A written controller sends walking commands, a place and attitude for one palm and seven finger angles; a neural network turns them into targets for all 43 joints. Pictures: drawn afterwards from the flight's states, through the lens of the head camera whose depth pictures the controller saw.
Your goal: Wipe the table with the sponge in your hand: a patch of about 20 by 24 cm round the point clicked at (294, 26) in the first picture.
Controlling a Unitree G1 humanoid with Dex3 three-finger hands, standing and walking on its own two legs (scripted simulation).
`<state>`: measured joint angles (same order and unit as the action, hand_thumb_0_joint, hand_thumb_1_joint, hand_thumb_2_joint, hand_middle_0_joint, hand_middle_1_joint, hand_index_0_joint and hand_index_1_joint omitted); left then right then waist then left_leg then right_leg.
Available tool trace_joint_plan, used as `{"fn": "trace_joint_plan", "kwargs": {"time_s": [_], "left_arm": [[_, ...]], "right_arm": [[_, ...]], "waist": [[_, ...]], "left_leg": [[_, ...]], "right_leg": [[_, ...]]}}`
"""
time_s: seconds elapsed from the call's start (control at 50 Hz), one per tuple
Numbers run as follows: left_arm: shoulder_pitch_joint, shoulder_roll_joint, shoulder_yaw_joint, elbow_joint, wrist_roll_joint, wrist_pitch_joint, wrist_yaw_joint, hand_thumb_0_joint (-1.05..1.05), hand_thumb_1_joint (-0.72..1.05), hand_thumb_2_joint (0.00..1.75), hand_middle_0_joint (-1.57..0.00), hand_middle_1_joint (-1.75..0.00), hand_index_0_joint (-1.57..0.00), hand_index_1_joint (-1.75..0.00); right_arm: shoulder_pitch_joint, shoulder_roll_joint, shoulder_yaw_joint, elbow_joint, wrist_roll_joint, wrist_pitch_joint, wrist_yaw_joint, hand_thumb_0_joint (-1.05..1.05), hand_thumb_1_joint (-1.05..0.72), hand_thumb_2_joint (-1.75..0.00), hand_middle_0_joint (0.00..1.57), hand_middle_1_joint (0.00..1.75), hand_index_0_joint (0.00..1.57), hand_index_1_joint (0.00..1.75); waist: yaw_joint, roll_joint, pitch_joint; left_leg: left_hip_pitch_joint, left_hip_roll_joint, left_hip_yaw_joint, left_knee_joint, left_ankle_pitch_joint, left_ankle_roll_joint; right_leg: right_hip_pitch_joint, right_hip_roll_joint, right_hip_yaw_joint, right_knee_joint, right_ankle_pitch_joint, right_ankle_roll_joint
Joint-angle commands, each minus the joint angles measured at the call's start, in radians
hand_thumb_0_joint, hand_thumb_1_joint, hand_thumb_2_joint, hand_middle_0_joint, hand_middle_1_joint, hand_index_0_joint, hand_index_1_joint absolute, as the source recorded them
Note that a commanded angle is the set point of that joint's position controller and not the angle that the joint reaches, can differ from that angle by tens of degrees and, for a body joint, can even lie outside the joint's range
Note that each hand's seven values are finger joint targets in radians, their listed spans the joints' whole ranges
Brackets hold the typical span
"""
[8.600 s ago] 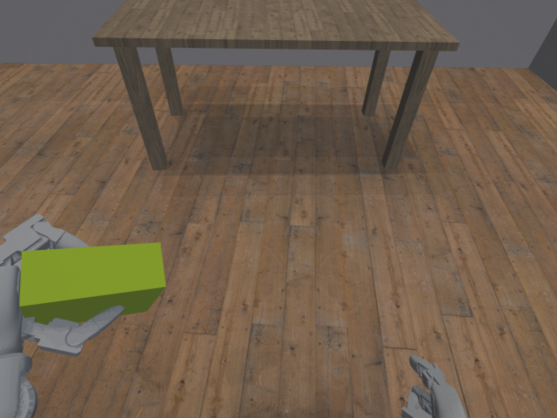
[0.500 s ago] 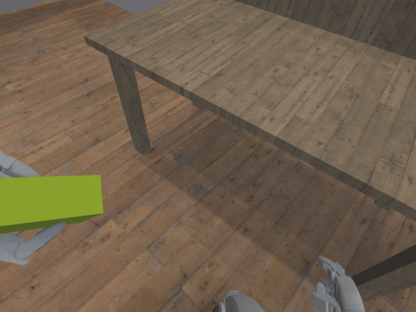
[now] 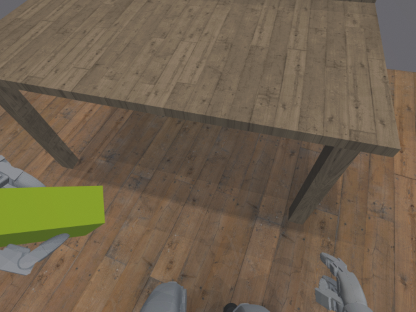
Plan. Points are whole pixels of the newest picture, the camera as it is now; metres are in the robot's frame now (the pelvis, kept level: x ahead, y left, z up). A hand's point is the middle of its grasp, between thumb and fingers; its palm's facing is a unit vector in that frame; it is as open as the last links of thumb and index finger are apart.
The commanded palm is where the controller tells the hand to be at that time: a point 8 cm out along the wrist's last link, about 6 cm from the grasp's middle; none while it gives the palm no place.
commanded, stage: turn to face it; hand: left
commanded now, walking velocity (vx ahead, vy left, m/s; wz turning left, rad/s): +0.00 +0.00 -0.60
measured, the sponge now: (61, 215) +0.23 +0.21 +0.15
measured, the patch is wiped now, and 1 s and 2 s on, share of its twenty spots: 0.00 0.00 0.00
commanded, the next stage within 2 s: take the last steps up to it in 1.08 s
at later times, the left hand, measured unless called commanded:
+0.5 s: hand (48, 242) +0.19 +0.19 +0.17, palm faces +0.19 -0.86 -0.47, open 9.5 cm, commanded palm +0.15 +0.23 +0.18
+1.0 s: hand (153, 273) +0.16 +0.06 +0.18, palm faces -0.13 -0.82 -0.55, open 9.5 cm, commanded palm +0.13 +0.13 +0.18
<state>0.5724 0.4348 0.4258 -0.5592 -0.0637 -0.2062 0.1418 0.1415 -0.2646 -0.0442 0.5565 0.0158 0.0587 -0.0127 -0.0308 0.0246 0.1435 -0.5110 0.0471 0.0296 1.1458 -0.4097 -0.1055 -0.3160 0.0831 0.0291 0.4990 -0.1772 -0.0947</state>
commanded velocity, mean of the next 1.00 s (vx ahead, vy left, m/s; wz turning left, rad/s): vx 0.00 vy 0.00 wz -0.49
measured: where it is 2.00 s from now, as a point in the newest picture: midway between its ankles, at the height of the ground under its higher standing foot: outside the picture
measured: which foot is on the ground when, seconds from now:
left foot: up 0.00-0.34, down 0.36-0.66, up 0.68-0.96, down 0.98-1.00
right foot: down 0.00-0.36, up 0.38-0.62, down 0.64-1.00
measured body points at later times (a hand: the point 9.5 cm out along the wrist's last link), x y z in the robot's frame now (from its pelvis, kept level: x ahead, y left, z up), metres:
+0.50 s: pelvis -0.08 +0.00 +0.00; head -0.05 -0.01 +0.45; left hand +0.17 +0.24 +0.20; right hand +0.04 -0.24 -0.09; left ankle -0.08 +0.15 -0.74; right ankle -0.06 -0.09 -0.68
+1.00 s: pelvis -0.15 -0.03 -0.01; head -0.10 -0.04 +0.44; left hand +0.16 +0.11 +0.21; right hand -0.15 -0.35 -0.08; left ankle -0.08 +0.07 -0.74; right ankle -0.12 -0.15 -0.74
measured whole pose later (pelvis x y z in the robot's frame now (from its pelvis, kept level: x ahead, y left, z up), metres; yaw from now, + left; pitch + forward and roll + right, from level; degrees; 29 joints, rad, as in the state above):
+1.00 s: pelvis -0.15 -0.03 -0.01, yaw -31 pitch +0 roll +0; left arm 0.61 0.49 0.49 -0.68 -0.05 -0.22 0.14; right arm 0.17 -0.28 -0.06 0.55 0.02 0.03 -0.02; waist -0.04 -0.05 0.10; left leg -0.30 0.03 0.06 0.58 -0.30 -0.03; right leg -0.41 0.08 0.06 0.57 -0.16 -0.04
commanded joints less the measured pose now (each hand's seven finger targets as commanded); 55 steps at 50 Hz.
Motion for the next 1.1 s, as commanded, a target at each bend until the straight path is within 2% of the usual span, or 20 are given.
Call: {"fn": "trace_joint_plan", "kwargs": {"time_s": [0.0,0.18,0.26,0.3,0.34,0.36,0.4,0.48,0.58,0.6,0.62,0.64,0.66,0.74,0.86,0.92,0.94,0.98,1.0,1.08], "left_arm": [[-0.017,0.139,0.124,-0.177,-0.016,-0.057,0.036,0.00,0.10,1.30,-1.20,-1.60,-1.20,-1.60],[-0.142,0.155,0.076,-0.197,0.002,-0.037,0.035,0.00,0.10,1.30,-1.20,-1.60,-1.20,-1.60],[-0.154,0.136,0.063,-0.178,0.016,-0.039,0.015,0.00,0.10,1.30,-1.20,-1.60,-1.20,-1.60],[-0.176,0.137,0.056,-0.187,0.015,-0.052,0.004,0.00,0.10,1.30,-1.20,-1.60,-1.20,-1.60],[-0.205,0.144,0.080,-0.215,0.018,-0.063,-0.011,0.00,0.10,1.30,-1.20,-1.60,-1.20,-1.60],[-0.221,0.163,0.091,-0.235,0.034,-0.060,-0.010,0.00,0.10,1.30,-1.20,-1.60,-1.20,-1.60],[-0.181,0.162,0.120,-0.205,0.026,-0.059,-0.011,0.00,0.10,1.30,-1.20,-1.60,-1.20,-1.60],[-0.237,0.068,0.000,-0.231,0.022,-0.037,-0.007,0.00,0.10,1.30,-1.20,-1.60,-1.20,-1.60],[-0.323,0.096,-0.005,-0.169,0.047,-0.019,0.008,0.00,0.10,1.30,-1.20,-1.60,-1.20,-1.60],[-0.325,0.111,0.016,-0.179,0.046,-0.026,0.011,0.00,0.10,1.30,-1.20,-1.60,-1.20,-1.60],[-0.302,0.154,0.053,-0.170,0.049,-0.033,0.019,0.00,0.10,1.30,-1.20,-1.60,-1.20,-1.60],[-0.255,0.214,0.117,-0.190,0.043,-0.047,0.031,0.00,0.10,1.30,-1.20,-1.60,-1.20,-1.60],[-0.208,0.224,0.154,-0.190,0.029,-0.050,0.038,0.00,0.10,1.30,-1.20,-1.60,-1.20,-1.60],[0.049,0.207,0.222,-0.289,-0.010,-0.068,0.035,0.00,0.10,1.30,-1.20,-1.60,-1.20,-1.60],[0.094,0.178,0.226,-0.290,-0.006,-0.065,0.039,0.00,0.10,1.30,-1.20,-1.60,-1.20,-1.60],[0.077,0.148,0.185,-0.226,0.002,-0.045,0.032,0.00,0.10,1.30,-1.20,-1.60,-1.20,-1.60],[0.054,0.146,0.175,-0.214,0.002,-0.047,0.030,0.00,0.10,1.30,-1.20,-1.60,-1.20,-1.60],[-0.018,0.125,0.132,-0.252,0.016,-0.060,0.022,0.00,0.10,1.30,-1.20,-1.60,-1.20,-1.60],[-0.020,0.137,0.136,-0.213,0.031,-0.065,0.024,0.00,0.10,1.30,-1.20,-1.60,-1.20,-1.60],[-0.272,0.080,-0.009,-0.289,0.051,-0.057,0.005,0.00,0.10,1.30,-1.20,-1.60,-1.20,-1.60]], "right_arm": [[-0.072,-0.061,-0.019,-0.150,0.002,-0.036,0.003,0.00,-0.90,-0.90,0.20,0.30,0.20,0.30],[-0.077,-0.082,-0.013,-0.166,0.001,-0.011,0.008,0.00,-0.90,-0.90,0.20,0.30,0.20,0.30],[-0.041,-0.070,-0.007,-0.167,-0.007,0.001,0.021,0.00,-0.90,-0.90,0.20,0.30,0.20,0.30],[-0.022,-0.073,-0.008,-0.165,-0.006,-0.006,0.021,0.00,-0.90,-0.90,0.20,0.30,0.20,0.30],[-0.066,-0.094,-0.013,-0.193,-0.022,-0.022,0.012,0.00,-0.90,-0.90,0.20,0.30,0.20,0.30],[-0.066,-0.064,-0.014,-0.206,-0.007,-0.042,0.006,0.00,-0.90,-0.90,0.20,0.30,0.20,0.30],[-0.061,-0.045,-0.012,-0.193,-0.007,-0.062,0.008,0.00,-0.90,-0.90,0.20,0.30,0.20,0.30],[-0.013,-0.064,-0.002,-0.172,0.018,-0.094,0.018,0.00,-0.90,-0.90,0.20,0.30,0.20,0.30],[0.019,-0.087,-0.008,-0.157,0.002,-0.143,0.012,0.00,-0.90,-0.90,0.20,0.30,0.20,0.30],[0.011,-0.076,-0.003,-0.158,0.006,-0.147,0.015,0.00,-0.90,-0.90,0.20,0.30,0.20,0.30],[0.018,-0.053,0.000,-0.158,0.010,-0.147,0.015,0.00,-0.90,-0.90,0.20,0.30,0.20,0.30],[-0.023,-0.024,0.011,-0.178,0.005,-0.143,0.010,0.00,-0.90,-0.90,0.20,0.30,0.20,0.30],[-0.043,-0.019,0.011,-0.170,0.004,-0.134,0.002,0.00,-0.90,-0.90,0.20,0.30,0.20,0.30],[-0.088,0.005,0.024,-0.162,-0.002,-0.073,0.015,0.00,-0.90,-0.90,0.20,0.30,0.20,0.30],[-0.047,-0.037,-0.007,-0.156,0.001,-0.068,0.008,0.00,-0.90,-0.90,0.20,0.30,0.20,0.30],[-0.007,-0.052,-0.013,-0.141,0.009,-0.074,-0.002,0.00,-0.90,-0.90,0.20,0.30,0.20,0.30],[-0.001,-0.062,-0.019,-0.136,0.007,-0.079,-0.012,0.00,-0.90,-0.90,0.20,0.30,0.20,0.30],[-0.028,-0.099,-0.031,-0.155,0.001,-0.093,-0.031,0.00,-0.90,-0.90,0.20,0.30,0.20,0.30],[-0.020,-0.077,-0.024,-0.149,-0.001,-0.105,-0.033,0.00,-0.90,-0.90,0.20,0.30,0.20,0.30],[-0.016,-0.061,-0.012,-0.111,0.004,-0.153,-0.018,0.00,-0.90,-0.90,0.20,0.30,0.20,0.30]], "waist": [[0.053,-0.096,-0.296],[0.081,-0.105,-0.268],[0.065,-0.122,-0.288],[0.046,-0.058,-0.313],[0.052,0.204,-0.234],[0.059,0.199,-0.209],[0.068,0.174,-0.191],[0.055,0.197,-0.119],[0.033,0.190,-0.150],[0.043,0.139,-0.181],[0.040,-0.036,-0.225],[0.064,-0.250,-0.268],[0.072,-0.303,-0.315],[0.054,-0.072,-0.371],[0.044,-0.115,-0.349],[0.021,-0.126,-0.323],[0.018,-0.082,-0.312],[0.034,0.222,-0.234],[0.041,0.246,-0.215],[0.043,0.203,-0.156]], "left_leg": [[-0.033,0.018,-0.055,-0.099,-0.003,0.018],[0.136,-0.034,-0.041,-0.379,-0.075,0.046],[0.297,-0.061,0.006,-0.587,-0.074,0.075],[0.485,0.009,-0.015,-0.781,-0.007,0.114],[0.491,0.343,-0.283,-0.911,0.022,0.245],[0.405,0.430,-0.258,-0.896,0.172,0.289],[0.228,0.402,-0.139,-0.889,0.157,0.285],[0.342,0.310,0.098,-0.767,0.459,0.179],[0.317,0.270,0.118,-0.584,0.512,0.110],[0.290,0.253,0.120,-0.481,0.459,0.094],[0.206,0.171,0.156,-0.302,0.295,0.059],[0.002,0.045,0.124,-0.106,-0.142,0.024],[-0.026,0.053,0.008,0.015,-0.225,0.027],[-0.035,0.046,-0.038,-0.011,-0.095,0.029],[0.137,0.004,0.005,-0.369,-0.030,0.046],[0.339,0.007,0.009,-0.621,0.098,0.066],[0.405,0.038,-0.004,-0.696,0.126,0.085],[0.411,0.324,-0.281,-0.852,0.249,0.203],[0.316,0.403,-0.310,-0.878,0.297,0.269],[0.280,0.289,-0.033,-0.809,0.384,0.225]], "right_leg": [[0.269,-0.300,0.356,-0.155,0.355,-0.056],[0.099,-0.265,0.489,-0.281,-0.077,-0.036],[0.006,-0.208,0.465,-0.311,-0.156,0.006],[-0.095,-0.127,0.397,-0.201,-0.146,0.058],[-0.313,0.018,0.164,0.260,-0.232,0.122],[-0.333,-0.004,0.072,0.535,-0.240,0.142],[-0.267,-0.058,0.062,0.750,-0.246,0.144],[-0.196,-0.095,-0.079,0.362,-0.259,0.156],[0.084,-0.045,-0.168,0.034,-0.066,0.148],[0.163,-0.086,-0.128,-0.044,0.035,0.125],[0.259,-0.204,0.035,-0.056,0.320,0.058],[0.367,-0.370,0.314,-0.055,0.754,-0.048],[0.354,-0.432,0.349,-0.064,0.815,-0.082],[0.344,-0.345,0.249,-0.049,0.558,-0.080],[0.197,-0.309,0.267,-0.100,0.339,-0.082],[0.032,-0.269,0.250,-0.093,0.105,-0.017],[-0.033,-0.227,0.226,-0.057,0.023,0.014],[-0.208,-0.062,0.067,0.258,-0.300,0.097],[-0.202,-0.044,0.001,0.493,-0.359,0.116],[-0.197,-0.101,-0.050,0.549,-0.231,0.140]]}}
